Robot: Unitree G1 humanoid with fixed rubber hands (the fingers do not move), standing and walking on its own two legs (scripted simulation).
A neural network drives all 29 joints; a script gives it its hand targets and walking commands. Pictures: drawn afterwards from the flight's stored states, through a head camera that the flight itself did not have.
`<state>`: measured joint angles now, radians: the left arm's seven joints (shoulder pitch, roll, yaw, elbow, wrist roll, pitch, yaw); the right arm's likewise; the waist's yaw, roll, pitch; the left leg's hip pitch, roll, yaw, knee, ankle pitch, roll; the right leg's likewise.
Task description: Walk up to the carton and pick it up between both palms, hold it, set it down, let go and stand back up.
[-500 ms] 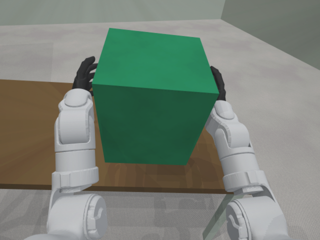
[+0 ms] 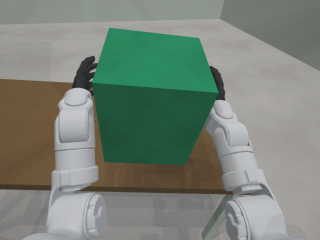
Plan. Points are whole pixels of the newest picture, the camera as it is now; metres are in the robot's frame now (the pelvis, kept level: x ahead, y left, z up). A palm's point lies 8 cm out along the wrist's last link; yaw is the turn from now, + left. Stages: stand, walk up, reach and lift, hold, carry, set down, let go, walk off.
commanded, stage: hold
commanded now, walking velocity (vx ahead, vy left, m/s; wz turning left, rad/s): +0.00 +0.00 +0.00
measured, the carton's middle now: (150, 101) +0.38 +0.00 +0.19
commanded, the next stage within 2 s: none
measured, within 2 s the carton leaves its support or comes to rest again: neither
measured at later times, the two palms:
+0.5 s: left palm (81, 90) +0.36 +0.15 +0.23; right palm (214, 99) +0.36 -0.15 +0.22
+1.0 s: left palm (82, 90) +0.37 +0.15 +0.23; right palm (214, 101) +0.36 -0.15 +0.21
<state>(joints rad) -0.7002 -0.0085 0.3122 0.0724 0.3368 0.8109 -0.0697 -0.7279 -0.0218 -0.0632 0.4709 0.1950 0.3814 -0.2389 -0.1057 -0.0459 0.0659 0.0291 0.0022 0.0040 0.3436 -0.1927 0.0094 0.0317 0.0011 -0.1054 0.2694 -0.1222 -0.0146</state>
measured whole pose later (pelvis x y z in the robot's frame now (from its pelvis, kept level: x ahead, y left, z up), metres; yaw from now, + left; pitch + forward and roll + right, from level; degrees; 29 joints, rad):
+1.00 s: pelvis +0.00 +0.00 +0.00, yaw +0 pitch -10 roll -1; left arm -0.73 -0.01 0.32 0.10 0.34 0.80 -0.07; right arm -0.74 -0.02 -0.08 0.48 0.17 0.38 -0.23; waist -0.10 -0.04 0.07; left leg 0.02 0.00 0.01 0.34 -0.18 0.01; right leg 0.02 0.00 -0.10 0.28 -0.12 -0.01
